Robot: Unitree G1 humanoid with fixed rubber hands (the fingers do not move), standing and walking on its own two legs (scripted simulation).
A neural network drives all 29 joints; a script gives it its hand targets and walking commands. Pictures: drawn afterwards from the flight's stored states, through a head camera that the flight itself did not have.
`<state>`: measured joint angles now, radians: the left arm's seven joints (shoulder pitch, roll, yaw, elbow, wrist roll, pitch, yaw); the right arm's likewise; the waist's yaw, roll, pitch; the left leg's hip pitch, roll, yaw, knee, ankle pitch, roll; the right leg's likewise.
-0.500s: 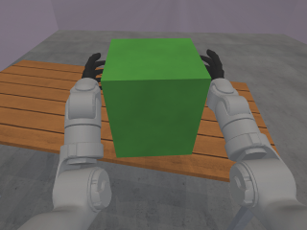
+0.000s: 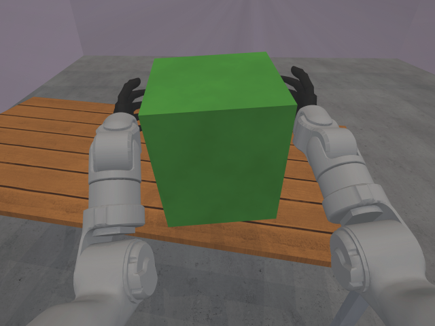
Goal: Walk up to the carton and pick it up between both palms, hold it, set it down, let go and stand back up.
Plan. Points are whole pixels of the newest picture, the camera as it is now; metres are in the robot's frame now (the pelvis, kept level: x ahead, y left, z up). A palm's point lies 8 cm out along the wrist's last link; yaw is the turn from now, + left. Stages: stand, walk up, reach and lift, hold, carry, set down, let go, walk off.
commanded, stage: reach and lift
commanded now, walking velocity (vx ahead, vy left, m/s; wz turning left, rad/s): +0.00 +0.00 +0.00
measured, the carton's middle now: (216, 140) +0.40 +0.00 +0.21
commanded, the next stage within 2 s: hold in 0.12 s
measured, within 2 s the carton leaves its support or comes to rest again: neither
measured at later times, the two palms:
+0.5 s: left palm (117, 112) +0.36 +0.16 +0.29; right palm (308, 96) +0.36 -0.14 +0.32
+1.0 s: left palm (119, 110) +0.36 +0.16 +0.29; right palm (307, 95) +0.36 -0.14 +0.31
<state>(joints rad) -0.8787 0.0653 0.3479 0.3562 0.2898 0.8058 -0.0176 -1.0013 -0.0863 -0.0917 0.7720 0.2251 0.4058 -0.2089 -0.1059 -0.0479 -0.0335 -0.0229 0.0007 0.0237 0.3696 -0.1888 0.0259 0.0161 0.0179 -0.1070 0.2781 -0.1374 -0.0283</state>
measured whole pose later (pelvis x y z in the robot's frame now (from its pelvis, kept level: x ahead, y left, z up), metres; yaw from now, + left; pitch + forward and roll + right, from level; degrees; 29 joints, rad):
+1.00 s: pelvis +0.00 -0.01 +0.00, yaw +1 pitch -8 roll -1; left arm -0.92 0.10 0.37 0.34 0.28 0.91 -0.07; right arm -1.06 -0.11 -0.04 0.74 0.29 0.56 -0.27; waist -0.10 -0.04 -0.10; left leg -0.04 0.00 0.00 0.36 -0.18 0.01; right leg 0.00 0.03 -0.09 0.29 -0.14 -0.04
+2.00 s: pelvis +0.00 -0.01 +0.00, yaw +0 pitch -7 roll -1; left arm -0.94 0.09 0.37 0.36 0.29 0.90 -0.05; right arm -1.09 -0.12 -0.05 0.76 0.28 0.58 -0.26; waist -0.09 -0.02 -0.11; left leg -0.05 -0.01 0.00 0.35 -0.17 0.02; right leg -0.02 0.03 -0.06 0.29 -0.14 -0.04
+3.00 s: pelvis +0.01 -0.01 +0.00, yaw +1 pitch -7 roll -1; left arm -0.88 0.09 0.36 0.28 0.29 0.92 -0.06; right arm -1.05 -0.11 -0.03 0.69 0.31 0.61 -0.28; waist -0.11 -0.03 -0.11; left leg -0.05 -0.01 -0.02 0.36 -0.19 0.01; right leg 0.00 0.04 -0.06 0.28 -0.15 -0.04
